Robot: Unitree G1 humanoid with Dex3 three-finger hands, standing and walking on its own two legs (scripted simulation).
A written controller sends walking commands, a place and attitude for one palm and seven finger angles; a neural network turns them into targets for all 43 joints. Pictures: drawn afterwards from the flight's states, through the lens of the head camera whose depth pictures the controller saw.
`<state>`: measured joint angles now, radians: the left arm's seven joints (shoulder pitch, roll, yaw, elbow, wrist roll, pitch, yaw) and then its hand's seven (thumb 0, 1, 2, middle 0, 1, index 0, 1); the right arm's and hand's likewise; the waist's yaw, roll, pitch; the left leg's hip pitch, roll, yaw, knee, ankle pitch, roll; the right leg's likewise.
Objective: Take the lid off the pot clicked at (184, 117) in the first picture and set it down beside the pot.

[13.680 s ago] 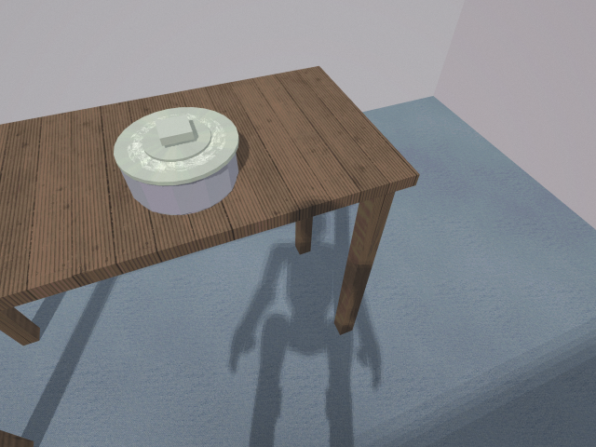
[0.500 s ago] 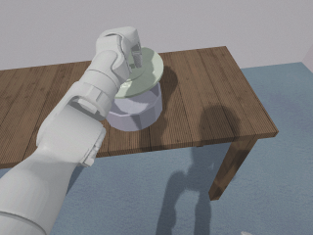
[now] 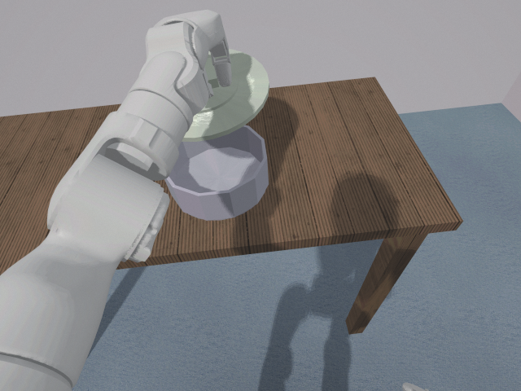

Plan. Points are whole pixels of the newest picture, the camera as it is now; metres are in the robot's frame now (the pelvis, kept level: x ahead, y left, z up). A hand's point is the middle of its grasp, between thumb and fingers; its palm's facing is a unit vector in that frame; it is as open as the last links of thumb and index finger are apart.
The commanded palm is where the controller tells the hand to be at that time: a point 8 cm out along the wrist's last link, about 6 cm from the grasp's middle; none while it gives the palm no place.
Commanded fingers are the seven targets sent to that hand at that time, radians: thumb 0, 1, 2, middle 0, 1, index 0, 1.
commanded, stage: lift the lid straight up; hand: left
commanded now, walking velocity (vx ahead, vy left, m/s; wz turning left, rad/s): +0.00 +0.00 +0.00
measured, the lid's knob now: (198, 75) +0.53 +0.06 +0.22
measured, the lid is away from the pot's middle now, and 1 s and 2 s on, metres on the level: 0.01 0.07 0.21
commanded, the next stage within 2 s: move the lid sideways beside the pot in 0.34 s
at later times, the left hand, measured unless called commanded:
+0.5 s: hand (192, 66) +0.49 +0.06 +0.26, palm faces -0.20 -0.07 -0.98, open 6.0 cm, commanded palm +0.48 +0.08 +0.32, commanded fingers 0.00 0.50 1.15 -0.69 -0.95 -1.03 -1.10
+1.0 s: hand (150, 74) +0.48 +0.11 +0.26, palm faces -0.21 -0.05 -0.98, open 6.0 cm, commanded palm +0.47 +0.13 +0.32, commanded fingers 0.00 0.50 1.15 -0.69 -0.95 -1.03 -1.10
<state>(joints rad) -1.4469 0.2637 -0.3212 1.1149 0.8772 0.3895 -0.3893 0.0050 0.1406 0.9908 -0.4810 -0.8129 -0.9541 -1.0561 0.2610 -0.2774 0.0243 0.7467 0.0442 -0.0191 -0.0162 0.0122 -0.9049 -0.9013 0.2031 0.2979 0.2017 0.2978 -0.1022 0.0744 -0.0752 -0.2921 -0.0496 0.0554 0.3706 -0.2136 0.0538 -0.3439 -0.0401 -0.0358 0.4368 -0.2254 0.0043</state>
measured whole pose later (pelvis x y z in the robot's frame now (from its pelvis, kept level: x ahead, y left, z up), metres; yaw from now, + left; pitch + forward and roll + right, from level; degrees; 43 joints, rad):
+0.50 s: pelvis +0.00 +0.01 +0.00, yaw +0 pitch +8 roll +1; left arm -1.49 0.26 -0.33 1.11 0.90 0.40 -0.41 0.00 0.14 0.99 -0.48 -0.81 -0.96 -1.06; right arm 0.23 -0.27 0.04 0.73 0.05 0.00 -0.01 0.01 -0.90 -0.90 0.20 0.30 0.20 0.30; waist -0.09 0.07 -0.08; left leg -0.29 -0.06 0.05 0.37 -0.21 0.06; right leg -0.34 -0.05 -0.04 0.43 -0.22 0.01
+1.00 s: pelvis -0.01 +0.01 +0.00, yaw +1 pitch +7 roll +0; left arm -1.40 0.39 -0.32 1.02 0.92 0.33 -0.47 0.00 0.14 0.99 -0.48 -0.81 -0.96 -1.06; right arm 0.25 -0.28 0.03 0.71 0.05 0.01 -0.02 0.01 -0.90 -0.90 0.20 0.30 0.20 0.30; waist -0.09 0.06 -0.06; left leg -0.28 -0.06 0.04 0.37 -0.21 0.06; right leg -0.32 -0.05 -0.04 0.42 -0.21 0.01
